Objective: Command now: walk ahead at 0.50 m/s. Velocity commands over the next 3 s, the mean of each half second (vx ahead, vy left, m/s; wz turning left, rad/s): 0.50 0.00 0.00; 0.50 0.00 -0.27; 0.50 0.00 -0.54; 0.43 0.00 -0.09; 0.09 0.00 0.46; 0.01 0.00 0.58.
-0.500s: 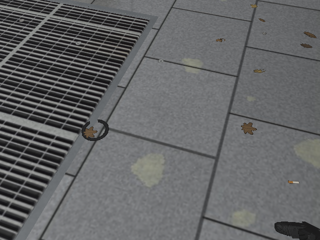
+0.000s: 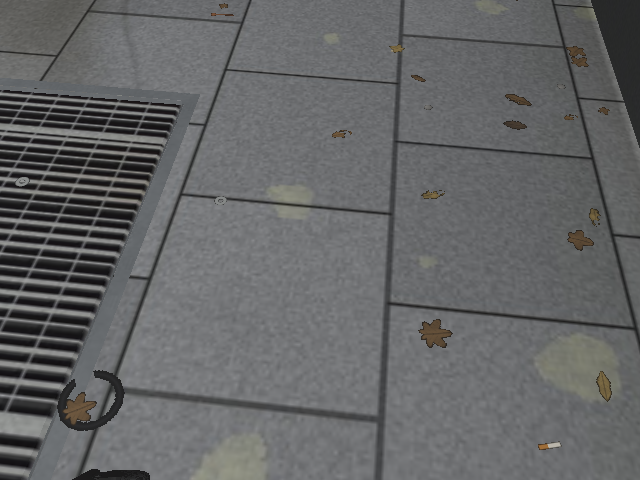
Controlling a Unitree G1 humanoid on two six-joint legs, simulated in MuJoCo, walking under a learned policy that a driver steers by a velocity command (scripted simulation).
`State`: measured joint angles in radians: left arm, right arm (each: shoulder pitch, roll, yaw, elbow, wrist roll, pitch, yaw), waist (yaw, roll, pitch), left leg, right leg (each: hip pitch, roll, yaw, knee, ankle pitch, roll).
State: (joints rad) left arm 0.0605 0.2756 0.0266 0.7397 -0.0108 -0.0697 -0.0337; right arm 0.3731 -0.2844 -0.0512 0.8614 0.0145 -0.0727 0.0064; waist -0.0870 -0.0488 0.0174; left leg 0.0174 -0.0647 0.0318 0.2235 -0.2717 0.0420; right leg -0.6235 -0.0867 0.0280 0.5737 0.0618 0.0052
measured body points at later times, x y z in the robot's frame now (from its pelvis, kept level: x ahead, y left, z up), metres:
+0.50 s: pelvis +0.28 -0.03 +0.00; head +0.30 -0.03 +0.45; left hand +0.29 +0.25 -0.12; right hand +0.48 -0.27 -0.09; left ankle +0.47 +0.13 -0.70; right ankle +0.20 -0.13 -0.74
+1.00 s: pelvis +0.56 +0.02 +0.00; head +0.57 +0.01 +0.45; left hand +0.75 +0.25 -0.11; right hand +0.54 -0.26 -0.13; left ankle +0.49 +0.12 -0.74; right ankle +0.71 -0.17 -0.68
